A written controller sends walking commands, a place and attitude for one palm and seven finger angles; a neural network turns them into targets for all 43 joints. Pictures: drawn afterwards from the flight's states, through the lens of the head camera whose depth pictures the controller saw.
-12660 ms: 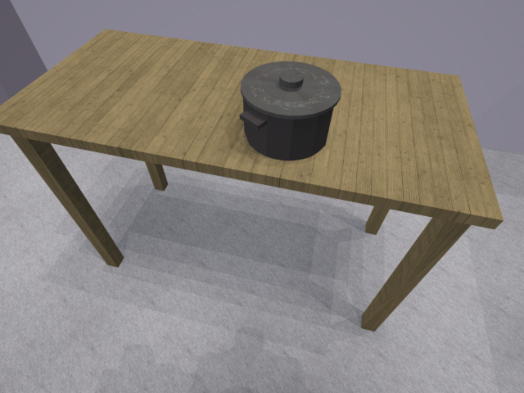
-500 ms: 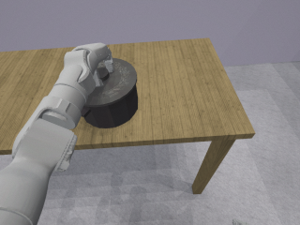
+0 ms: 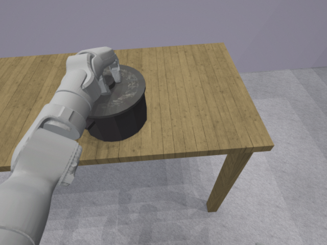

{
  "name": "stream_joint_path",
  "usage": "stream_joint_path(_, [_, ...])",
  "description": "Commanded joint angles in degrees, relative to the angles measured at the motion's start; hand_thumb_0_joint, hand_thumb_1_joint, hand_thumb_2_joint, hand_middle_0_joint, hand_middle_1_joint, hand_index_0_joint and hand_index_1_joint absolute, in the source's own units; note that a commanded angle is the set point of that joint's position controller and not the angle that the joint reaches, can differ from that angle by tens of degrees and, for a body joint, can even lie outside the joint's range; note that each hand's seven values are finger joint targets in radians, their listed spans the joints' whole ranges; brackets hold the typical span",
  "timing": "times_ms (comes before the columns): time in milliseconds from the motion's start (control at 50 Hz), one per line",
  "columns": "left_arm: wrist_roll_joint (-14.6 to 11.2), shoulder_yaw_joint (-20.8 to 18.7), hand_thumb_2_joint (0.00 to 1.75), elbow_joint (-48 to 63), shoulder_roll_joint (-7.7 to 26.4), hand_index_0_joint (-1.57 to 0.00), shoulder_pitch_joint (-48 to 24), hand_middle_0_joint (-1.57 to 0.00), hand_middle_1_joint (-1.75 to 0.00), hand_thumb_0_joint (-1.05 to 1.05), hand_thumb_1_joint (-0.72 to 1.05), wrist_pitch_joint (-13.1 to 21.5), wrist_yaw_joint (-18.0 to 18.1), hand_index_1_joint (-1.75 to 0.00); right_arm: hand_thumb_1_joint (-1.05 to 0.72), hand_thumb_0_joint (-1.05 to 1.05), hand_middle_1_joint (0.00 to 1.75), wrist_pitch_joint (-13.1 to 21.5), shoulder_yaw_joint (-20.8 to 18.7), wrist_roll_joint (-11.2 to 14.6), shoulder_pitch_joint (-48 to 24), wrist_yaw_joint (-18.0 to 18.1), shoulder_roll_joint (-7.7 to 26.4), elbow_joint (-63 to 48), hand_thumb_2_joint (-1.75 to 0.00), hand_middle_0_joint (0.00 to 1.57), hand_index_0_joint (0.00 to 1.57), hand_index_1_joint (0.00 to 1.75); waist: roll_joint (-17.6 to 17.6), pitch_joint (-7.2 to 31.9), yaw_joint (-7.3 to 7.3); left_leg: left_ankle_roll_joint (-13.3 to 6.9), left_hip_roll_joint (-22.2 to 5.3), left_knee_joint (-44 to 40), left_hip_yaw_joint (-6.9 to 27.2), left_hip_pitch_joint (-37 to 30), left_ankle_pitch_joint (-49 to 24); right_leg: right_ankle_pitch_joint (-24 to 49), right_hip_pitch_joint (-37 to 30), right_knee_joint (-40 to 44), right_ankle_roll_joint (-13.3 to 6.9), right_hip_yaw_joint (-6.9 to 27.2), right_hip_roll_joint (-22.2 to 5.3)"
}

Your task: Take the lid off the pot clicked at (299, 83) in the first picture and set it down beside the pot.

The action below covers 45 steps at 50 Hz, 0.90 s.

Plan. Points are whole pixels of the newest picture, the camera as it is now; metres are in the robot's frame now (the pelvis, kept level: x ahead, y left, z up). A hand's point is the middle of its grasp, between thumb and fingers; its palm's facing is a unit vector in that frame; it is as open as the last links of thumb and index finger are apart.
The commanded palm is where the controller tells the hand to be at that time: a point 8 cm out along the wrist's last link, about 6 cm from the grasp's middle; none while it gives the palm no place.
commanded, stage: close the fingers and squeeze the knob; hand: left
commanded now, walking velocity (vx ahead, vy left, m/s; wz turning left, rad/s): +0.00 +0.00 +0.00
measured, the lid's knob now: (105, 82) +0.50 +0.14 +0.13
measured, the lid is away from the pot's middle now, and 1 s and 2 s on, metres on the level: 0.00 0.00 0.01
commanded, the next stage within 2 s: lift the lid straight up in 0.60 s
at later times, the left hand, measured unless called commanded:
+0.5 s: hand (102, 81) +0.47 +0.13 +0.16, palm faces -0.37 -0.08 -0.92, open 7.5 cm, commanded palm +0.47 +0.14 +0.22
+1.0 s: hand (100, 80) +0.48 +0.14 +0.16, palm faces -0.38 -0.10 -0.92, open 7.5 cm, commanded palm +0.47 +0.14 +0.24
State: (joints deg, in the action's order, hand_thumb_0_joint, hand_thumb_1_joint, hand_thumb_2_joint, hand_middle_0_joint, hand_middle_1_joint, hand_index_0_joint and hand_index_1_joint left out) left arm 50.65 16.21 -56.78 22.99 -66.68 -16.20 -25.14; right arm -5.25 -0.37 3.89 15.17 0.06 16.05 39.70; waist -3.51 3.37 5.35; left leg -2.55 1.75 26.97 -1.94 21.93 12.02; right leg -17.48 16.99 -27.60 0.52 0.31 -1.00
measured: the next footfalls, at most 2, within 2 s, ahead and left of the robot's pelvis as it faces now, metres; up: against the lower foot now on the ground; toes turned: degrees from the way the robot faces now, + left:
none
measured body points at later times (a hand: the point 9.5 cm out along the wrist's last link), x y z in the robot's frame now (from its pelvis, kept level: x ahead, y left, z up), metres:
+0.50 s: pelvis +0.00 +0.00 +0.00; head +0.03 -0.03 +0.45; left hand +0.49 +0.13 +0.21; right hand +0.08 -0.26 -0.13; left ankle +0.01 +0.10 -0.74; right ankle -0.04 -0.13 -0.74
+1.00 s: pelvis +0.00 +0.00 +0.00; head +0.04 -0.02 +0.45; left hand +0.49 +0.14 +0.22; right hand +0.07 -0.26 -0.13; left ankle +0.01 +0.10 -0.74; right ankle -0.04 -0.13 -0.74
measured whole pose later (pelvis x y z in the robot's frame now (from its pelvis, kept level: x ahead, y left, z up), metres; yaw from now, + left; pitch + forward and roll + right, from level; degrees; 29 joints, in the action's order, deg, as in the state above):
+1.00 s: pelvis +0.00 +0.00 +0.00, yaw +0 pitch +7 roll +0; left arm 50.8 15.1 -56.6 24.1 -67.1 -16.0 -26.1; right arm -3.8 -0.5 3.7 15.7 0.8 15.8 39.8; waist -3.6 2.6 5.7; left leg -2.8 1.8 26.3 -2.1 21.4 11.6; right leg -16.8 16.4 -26.5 0.7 0.5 -1.0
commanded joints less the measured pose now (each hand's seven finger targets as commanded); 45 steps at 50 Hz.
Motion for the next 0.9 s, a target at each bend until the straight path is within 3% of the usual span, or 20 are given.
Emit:
stream_joint_path(0, [2.0,-2.9,0.74,8.7,11.1,-0.77,-28.7,-0.74,-1.04,0.00,0.41,0.0,2.4,-1.04,-0.90,0.00,0.30,1.6,-2.2,0.2,-0.6,0.5,7.5,-6.3,-0.90,0.20,0.20,0.30,5.1,20.9,0.24,-2.4,0.8,0.5,2.1,-18.9,-16.8,23.4,1.7,2.2,-2.5,-2.6,2.8])
stream_joint_path(20, [1.0,-2.5,0.76,9.5,9.7,-0.76,-27.8,-0.72,-1.03,0.00,0.40,0.2,2.3,-1.04,-0.90,0.00,0.30,1.5,-2.4,0.0,-0.4,0.5,7.5,-6.7,-0.90,0.20,0.20,0.30,5.0,21.2,0.20,-2.5,0.7,0.8,2.3,-18.9,-18.3,24.2,1.4,2.5,-2.7,-2.7,2.6])
stream_joint_path(40, [1.8,-5.3,0.77,9.2,13.3,-0.76,-27.1,-0.71,-1.03,0.00,0.40,0.3,2.5,-1.04,-0.90,0.00,0.30,1.6,-2.4,0.0,-0.2,0.5,7.6,-6.5,-0.90,0.20,0.20,0.30,5.9,21.7,-0.25,-2.5,0.7,0.9,2.2,-19.1,-17.9,24.4,0.7,2.2,-2.5,-2.5,2.7])
stream_joint_path(100, [1.6,-2.0,0.80,8.0,9.8,-0.76,-28.0,-0.70,-1.02,0.00,0.40,-0.2,2.2,-1.04,-0.90,0.00,0.30,1.4,-2.2,0.3,-0.8,0.6,7.4,-6.5,-0.90,0.20,0.20,0.30,6.7,19.9,0.53,-2.5,0.8,0.4,1.8,-18.3,-15.9,23.3,1.7,2.4,-2.4,-2.6,2.7])
stream_joint_path(140, [1.6,-4.1,0.81,8.9,12.2,-0.76,-27.8,-0.70,-1.01,0.00,0.41,0.0,2.4,-1.04,-0.90,0.00,0.30,1.3,-2.3,0.2,-0.7,0.5,7.6,-6.5,-0.90,0.20,0.20,0.30,7.0,20.8,0.09,-2.5,0.7,0.6,2.1,-18.4,-17.0,24.0,0.9,2.2,-2.4,-2.5,2.7])
stream_joint_path(200, [1.6,-3.4,0.83,6.7,12.1,-0.77,-28.2,-0.70,-1.01,0.00,0.43,-0.7,2.3,-1.04,-0.90,0.00,0.30,1.3,-2.0,0.4,-0.7,0.7,7.7,-6.2,-0.90,0.20,0.20,0.30,7.8,19.4,0.46,-2.6,1.0,0.3,1.7,-16.8,-14.7,23.6,0.9,2.6,-2.3,-2.4,2.7])
stream_joint_path(220, [0.8,-2.3,0.84,6.3,10.1,-0.78,-27.8,-0.71,-1.01,0.00,0.44,-0.6,2.1,-1.04,-0.90,0.00,0.30,1.2,-2.2,0.3,-0.6,0.8,7.8,-6.4,-0.90,0.20,0.20,0.30,6.8,18.8,0.69,-2.7,1.0,0.3,1.7,-16.4,-15.1,23.6,1.4,2.9,-2.5,-2.6,2.5])
stream_joint_path(240, [1.6,-4.3,0.84,6.6,12.9,-0.78,-28.3,-0.71,-1.01,0.00,0.45,-0.6,2.4,-1.04,-0.90,0.00,0.30,1.2,-2.1,0.3,-0.3,0.8,7.9,-5.9,-0.90,0.20,0.20,0.30,7.6,19.9,0.46,-2.5,0.8,0.5,1.8,-17.0,-14.8,23.4,1.1,2.4,-2.4,-2.4,2.6])
stream_joint_path(280, [1.9,-4.2,0.85,8.1,13.0,-0.79,-29.6,-0.72,-1.02,0.00,0.47,-0.3,2.4,-1.05,-0.90,0.00,0.30,1.4,-2.1,0.2,-0.7,0.9,7.7,-6.3,-0.90,0.20,0.20,0.30,6.4,21.2,0.34,-2.6,0.9,0.6,1.8,-18.1,-16.1,24.3,0.7,2.3,-2.5,-2.3,2.6])
stream_joint_path(320, [1.1,-1.6,0.86,8.6,9.0,-0.80,-29.1,-0.73,-1.02,0.00,0.49,-0.1,2.1,-1.05,-0.90,0.00,0.30,1.2,-2.3,0.1,-0.7,0.6,7.5,-6.5,-0.90,0.20,0.20,0.30,4.7,21.3,0.63,-2.5,0.7,0.9,2.1,-18.8,-18.1,24.6,1.7,2.4,-2.6,-2.6,2.5])
stream_joint_path(380, [2.1,-4.6,0.88,8.6,12.7,-0.82,-28.0,-0.74,-1.03,0.00,0.51,0.2,2.5,-1.06,-0.90,0.00,0.30,1.4,-2.2,0.0,-0.4,0.6,7.5,-6.5,-0.90,0.20,0.20,0.30,6.0,22.3,0.02,-2.5,0.6,1.1,2.5,-19.7,-19.3,24.7,1.0,2.0,-2.5,-2.5,2.8])
stream_joint_path(420, [0.5,-0.2,0.89,7.7,6.7,-0.83,-28.2,-0.75,-1.04,0.00,0.53,-0.2,2.0,-1.06,-0.90,0.00,0.30,1.1,-2.2,0.1,-0.6,0.5,7.4,-6.4,-0.90,0.20,0.20,0.30,6.1,19.8,0.98,-2.6,0.8,0.6,2.2,-17.9,-17.6,24.0,2.2,2.7,-2.6,-2.8,2.6])
stream_joint_path(440, [1.2,-3.6,0.89,6.4,11.1,-0.83,-27.7,-0.76,-1.04,0.00,0.54,-0.5,2.3,-1.07,-0.90,0.00,0.30,1.0,-2.3,0.2,-0.3,0.6,7.7,-5.9,-0.90,0.20,0.20,0.30,7.8,18.6,0.61,-2.5,0.6,0.4,2.1,-17.2,-15.1,22.7,2.0,2.8,-2.4,-2.8,2.9])
stream_joint_path(480, [1.6,-5.6,0.90,5.4,14.6,-0.84,-28.3,-0.77,-1.04,0.00,0.56,-0.8,2.5,-1.07,-0.90,0.00,0.30,1.3,-2.0,0.2,-0.1,1.0,8.0,-5.9,-0.90,0.20,0.20,0.30,8.9,18.9,0.36,-2.8,1.0,0.0,1.5,-15.8,-12.9,22.9,0.3,3.0,-2.3,-2.3,2.7])
stream_joint_path(520, [0.9,-3.5,0.92,6.1,11.9,-0.85,-28.6,-0.78,-1.05,0.00,0.58,-0.4,2.3,-1.08,-0.90,0.00,0.30,1.2,-2.0,0.1,-0.3,1.1,8.0,-6.3,-0.90,0.20,0.20,0.30,7.2,20.5,0.50,-2.8,1.2,0.1,1.5,-15.9,-14.4,24.4,-0.2,2.8,-2.5,-2.3,2.4])
stream_joint_path(620, [1.6,-2.9,0.94,6.9,11.8,-0.88,-30.1,-0.80,-1.06,0.00,0.61,0.0,2.3,-1.09,-0.90,0.00,0.30,1.2,-2.2,0.2,0.0,1.0,8.0,-6.2,-0.90,0.20,0.20,0.30,6.5,20.3,0.77,-2.6,0.7,0.3,1.8,-16.8,-14.8,23.3,1.1,2.9,-2.6,-2.5,2.5])
stream_joint_path(680, [2.3,-5.8,0.94,6.4,15.1,-0.89,-27.1,-0.80,-1.07,0.00,0.62,0.5,2.5,-1.09,-0.90,0.00,0.30,1.6,-2.0,0.1,0.1,1.0,7.7,-6.6,-0.90,0.20,0.20,0.30,6.3,21.8,-0.11,-2.6,0.9,0.7,1.7,-17.7,-16.6,25.1,-0.5,2.4,-2.4,-2.0,2.7])
stream_joint_path(760, [2.1,-3.4,0.95,9.8,12.8,-0.90,-33.3,-0.81,-1.07,0.00,0.62,0.0,2.4,-1.09,-0.90,0.00,0.30,1.6,-2.3,0.2,-0.3,1.1,7.6,-6.3,-0.90,0.20,0.20,0.30,4.9,20.7,0.92,-2.7,0.8,0.3,2.0,-18.8,-15.4,23.4,1.3,3.1,-2.5,-2.2,2.8])
stream_joint_path(800, [2.4,-5.9,0.95,11.6,16.3,-0.90,-35.5,-0.81,-1.07,0.00,0.62,0.0,2.8,-1.09,-0.90,0.00,0.30,2.2,-2.3,0.1,0.0,1.1,7.6,-6.4,-0.90,0.20,0.20,0.30,4.0,22.4,0.32,-2.7,0.8,-0.1,2.4,-19.6,-15.1,23.2,0.2,3.1,-2.6,-2.1,2.8])
stream_joint_path(880, [2.6,-5.7,0.95,10.9,16.1,-0.90,-35.3,-0.81,-1.07,0.00,0.62,0.0,2.6,-1.09,-0.90,0.00,0.30,2.8,-2.4,0.0,0.2,1.4,7.5,-6.1,-0.90,0.20,0.20,0.30,4.7,23.3,0.55,-2.8,0.7,0.1,2.5,-20.6,-17.0,24.8,-0.1,3.1,-2.5,-2.0,2.8])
